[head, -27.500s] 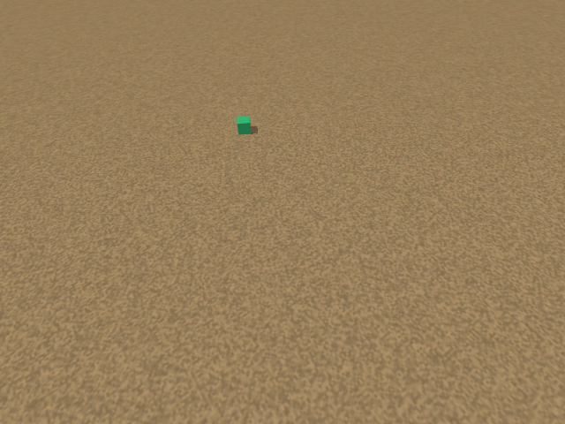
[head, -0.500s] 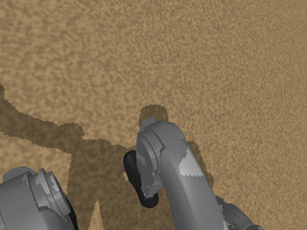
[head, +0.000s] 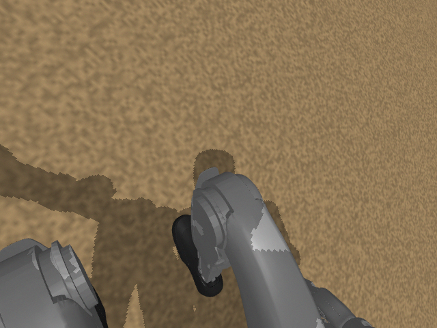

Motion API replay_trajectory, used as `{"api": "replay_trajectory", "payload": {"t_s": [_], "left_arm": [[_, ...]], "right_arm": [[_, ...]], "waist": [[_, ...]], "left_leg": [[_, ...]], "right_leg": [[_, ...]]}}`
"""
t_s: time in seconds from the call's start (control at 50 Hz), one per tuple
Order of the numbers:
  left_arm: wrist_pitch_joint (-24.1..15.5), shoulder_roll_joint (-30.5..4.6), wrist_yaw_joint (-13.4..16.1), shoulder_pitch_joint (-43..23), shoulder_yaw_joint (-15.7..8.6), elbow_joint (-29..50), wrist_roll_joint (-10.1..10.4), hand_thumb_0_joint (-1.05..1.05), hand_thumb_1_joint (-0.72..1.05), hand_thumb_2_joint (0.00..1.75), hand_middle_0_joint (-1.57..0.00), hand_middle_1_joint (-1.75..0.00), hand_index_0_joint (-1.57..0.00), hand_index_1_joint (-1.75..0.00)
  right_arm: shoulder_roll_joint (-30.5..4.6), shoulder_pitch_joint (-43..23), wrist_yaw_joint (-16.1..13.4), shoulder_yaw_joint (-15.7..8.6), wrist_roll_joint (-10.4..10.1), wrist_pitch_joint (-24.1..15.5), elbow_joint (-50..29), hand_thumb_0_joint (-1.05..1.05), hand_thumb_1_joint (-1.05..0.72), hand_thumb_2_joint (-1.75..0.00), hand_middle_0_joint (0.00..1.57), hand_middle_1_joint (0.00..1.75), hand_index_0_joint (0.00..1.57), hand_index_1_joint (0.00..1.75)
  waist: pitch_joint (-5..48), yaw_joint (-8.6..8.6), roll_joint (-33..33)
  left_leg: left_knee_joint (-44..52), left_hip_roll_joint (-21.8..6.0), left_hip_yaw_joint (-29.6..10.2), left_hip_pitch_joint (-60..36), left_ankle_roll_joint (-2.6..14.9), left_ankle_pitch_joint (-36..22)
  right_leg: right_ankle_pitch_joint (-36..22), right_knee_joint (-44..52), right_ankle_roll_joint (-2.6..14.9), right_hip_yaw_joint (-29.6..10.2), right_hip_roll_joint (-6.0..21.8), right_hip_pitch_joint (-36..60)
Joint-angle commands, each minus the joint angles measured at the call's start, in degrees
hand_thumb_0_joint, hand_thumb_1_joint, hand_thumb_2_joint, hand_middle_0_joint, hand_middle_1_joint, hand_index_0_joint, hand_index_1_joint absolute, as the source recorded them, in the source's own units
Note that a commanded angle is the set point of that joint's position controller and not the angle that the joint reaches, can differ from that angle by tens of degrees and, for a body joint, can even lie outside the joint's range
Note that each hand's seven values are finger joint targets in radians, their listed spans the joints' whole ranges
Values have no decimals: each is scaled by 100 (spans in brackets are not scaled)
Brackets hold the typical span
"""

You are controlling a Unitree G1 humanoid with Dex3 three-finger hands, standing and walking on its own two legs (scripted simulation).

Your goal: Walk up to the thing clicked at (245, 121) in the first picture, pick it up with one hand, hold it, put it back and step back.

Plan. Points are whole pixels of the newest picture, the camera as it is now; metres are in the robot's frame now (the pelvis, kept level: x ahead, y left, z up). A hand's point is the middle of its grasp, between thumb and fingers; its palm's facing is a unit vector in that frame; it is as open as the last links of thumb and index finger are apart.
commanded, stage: open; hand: left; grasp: from above
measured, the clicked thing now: out of the picture +0.49 +0.34 -0.27
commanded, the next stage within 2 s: withdraw in 0.60 s
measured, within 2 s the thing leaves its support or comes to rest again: rests again in 1.00 s
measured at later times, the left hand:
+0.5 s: hand out of the picture +0.48 +0.35 -0.23, palm faces -0.46 -0.12 -0.88, open 12.4 cm
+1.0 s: hand out of the picture +0.51 +0.37 -0.16, palm faces -0.27 -0.08 -0.96, open 13.6 cm
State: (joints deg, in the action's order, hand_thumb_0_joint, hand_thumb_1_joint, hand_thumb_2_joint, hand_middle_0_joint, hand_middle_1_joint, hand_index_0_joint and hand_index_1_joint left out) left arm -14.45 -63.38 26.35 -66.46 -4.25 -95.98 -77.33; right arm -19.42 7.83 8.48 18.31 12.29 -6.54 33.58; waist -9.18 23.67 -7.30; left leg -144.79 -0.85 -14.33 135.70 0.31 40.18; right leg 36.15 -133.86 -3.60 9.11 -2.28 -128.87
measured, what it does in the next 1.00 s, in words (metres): stands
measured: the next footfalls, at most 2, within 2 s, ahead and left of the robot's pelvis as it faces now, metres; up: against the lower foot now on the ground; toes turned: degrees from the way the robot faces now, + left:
none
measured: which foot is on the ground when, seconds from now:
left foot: down 0.00-1.00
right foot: down 0.00-1.00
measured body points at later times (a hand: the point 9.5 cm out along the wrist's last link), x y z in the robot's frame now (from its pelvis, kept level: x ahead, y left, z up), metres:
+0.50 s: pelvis +0.00 +0.00 +0.00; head +0.29 +0.14 +0.32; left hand +0.50 +0.35 -0.18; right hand +0.05 -0.26 -0.04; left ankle +0.06 +0.12 -0.27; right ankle +0.12 -0.12 -0.27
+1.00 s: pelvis +0.01 +0.00 +0.01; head +0.27 +0.13 +0.35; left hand +0.52 +0.37 -0.11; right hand +0.06 -0.26 -0.05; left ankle +0.06 +0.12 -0.27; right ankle +0.12 -0.12 -0.27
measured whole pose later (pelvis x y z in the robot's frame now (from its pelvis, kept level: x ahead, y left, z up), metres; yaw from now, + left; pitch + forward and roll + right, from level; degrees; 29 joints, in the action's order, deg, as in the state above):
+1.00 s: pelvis +0.01 +0.00 +0.01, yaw +1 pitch +33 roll -14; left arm -9.5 -57.4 23.5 -61.8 -7.8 -78.7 -73.6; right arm -19.2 11.3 10.7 13.5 10.7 -5.6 33.5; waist -3.4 20.3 -3.8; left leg -142.6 -0.6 -13.2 136.3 -0.1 40.7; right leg 37.2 -132.7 -2.9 8.4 -1.5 -129.8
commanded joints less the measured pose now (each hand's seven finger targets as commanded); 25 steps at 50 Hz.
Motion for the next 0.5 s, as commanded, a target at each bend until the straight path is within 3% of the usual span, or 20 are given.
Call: {"api": "replay_trajectory", "payload": {"t_s": [0.0, 0.1, 0.16, 0.18, 0.2, 0.26, 0.3, 0.32, 0.38, 0.4, 0.46, 0.48], "left_arm": [[11, -1276, 269, -1544, -76, 825, 87, 0, -8, 76, -47, -71, -46, -72], [50, -1322, 227, -1553, -185, 1051, 110, 0, -16, 78, -40, -74, -39, -75], [67, -1253, 190, -1609, -110, 1193, 129, 0, -21, 79, -36, -76, -35, -77], [90, -1381, 201, -1534, -220, 1112, 117, 0, -21, 82, -36, -78, -34, -79], [107, -1187, 154, -1514, -83, 1150, 128, 0, -22, 82, -36, -78, -34, -80], [142, -1182, 117, -1439, -124, 1099, 199, 0, -23, 86, -35, -80, -32, -82], [129, -1358, 107, -1442, -254, 1243, 185, 0, -25, 87, -32, -80, -30, -82], [142, -1289, 77, -1414, -201, 1285, 177, 0, -26, 88, -31, -82, -29, -83], [122, -1350, 50, -1383, -304, 1299, 187, 0, -28, 89, -30, -82, -27, -84], [145, -1218, 16, -1277, -225, 1111, 196, 0, -28, 89, -28, -83, -27, -85], [107, -1382, 4, -1374, -320, 1366, 168, 0, -28, 90, -27, -87, -26, -88], [123, -1287, -21, -1335, -247, 1203, 165, 0, -29, 92, -27, -88, -25, -89]], "right_arm": [[-1935, 1124, -93, -583, 1, 3, 83, 0, -90, -90, 20, 30, 20, 30], [-1954, 1205, -75, -595, 12, -18, 142, 0, -90, -90, 20, 30, 20, 30], [-1962, 1159, -71, -649, -4, -24, 113, 0, -90, -90, 20, 30, 20, 30], [-1948, 1182, -76, -634, 2, -14, 117, 0, -90, -90, 20, 30, 20, 30], [-1946, 1199, -54, -661, 1, -24, 77, 0, -90, -90, 20, 30, 20, 30], [-1998, 1148, -48, -680, -6, -5, 51, 0, -90, -90, 20, 30, 20, 30], [-1985, 1222, -45, -650, 8, 28, 101, 0, -89, -90, 20, 30, 20, 30], [-2009, 1236, -44, -673, -2, 34, 96, 0, -89, -90, 20, 30, 20, 30], [-1997, 1240, -31, -641, 7, 74, 83, 0, -89, -90, 20, 30, 20, 30], [-1944, 1222, -24, -606, -6, 67, 61, 0, -89, -90, 20, 30, 20, 30], [-1996, 1217, -31, -650, 4, 94, 37, 0, -89, -90, 20, 30, 20, 30], [-1989, 1218, -30, -642, 3, 97, 41, 0, -89, -90, 20, 30, 20, 30]], "waist": [[3552, 312, 3122], [3686, 355, 3301], [3772, 289, 3425], [3760, 263, 3414], [3757, 284, 3453], [3720, 268, 3306], [3813, 250, 3424], [3849, 248, 3491], [3833, 274, 3431], [3668, 295, 3332], [3781, 237, 3435], [3652, 265, 3421]], "left_leg": [[1433, -155, 548, -2815, 19, -1111], [1393, -188, 521, -3099, -31, -1454], [1428, -191, 515, -3206, -54, -1473], [1424, -186, 515, -3159, -49, -1447], [1473, -189, 504, -3258, -66, -1505], [1434, -173, 516, -3100, -51, -1473], [1412, -186, 512, -3158, -64, -1622], [1439, -193, 489, -3348, -84, -1798], [1411, -192, 467, -3274, -87, -1779], [1386, -187, 467, -3242, -69, -1747], [1461, -186, 471, -3256, -81, -1633], [1434, -175, 483, -3207, -76, -1581]], "right_leg": [[-1194, 1121, 517, 602, -225, 1964], [-1425, 1116, 517, 617, -188, 1946], [-1413, 1109, 536, 600, -194, 1913], [-1388, 1115, 545, 607, -197, 1958], [-1423, 1082, 540, 601, -192, 1912], [-1389, 1128, 555, 622, -199, 1920], [-1500, 1126, 553, 621, -185, 2032], [-1603, 1090, 559, 612, -173, 1983], [-1562, 1101, 573, 642, -177, 1982], [-1530, 1084, 575, 616, -176, 1886], [-1434, 1108, 583, 627, -186, 1942], [-1389, 1116, 592, 620, -179, 1876]]}}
